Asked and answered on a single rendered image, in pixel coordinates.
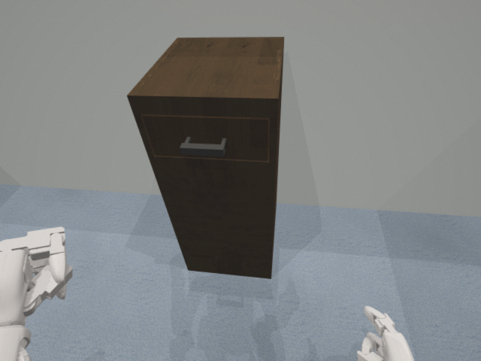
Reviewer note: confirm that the drawer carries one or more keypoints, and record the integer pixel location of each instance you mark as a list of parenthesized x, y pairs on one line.
[(246, 137)]

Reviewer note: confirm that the handle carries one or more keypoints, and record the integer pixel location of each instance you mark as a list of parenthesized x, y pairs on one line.
[(188, 148)]

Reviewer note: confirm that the robot left forearm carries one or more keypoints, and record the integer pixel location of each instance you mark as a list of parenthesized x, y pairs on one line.
[(14, 340)]

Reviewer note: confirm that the cabinet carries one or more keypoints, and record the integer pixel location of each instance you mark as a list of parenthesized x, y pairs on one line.
[(222, 210)]

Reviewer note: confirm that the robot left hand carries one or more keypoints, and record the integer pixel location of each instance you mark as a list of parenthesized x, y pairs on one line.
[(46, 248)]

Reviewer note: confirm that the robot right hand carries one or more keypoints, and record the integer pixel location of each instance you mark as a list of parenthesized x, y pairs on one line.
[(393, 345)]

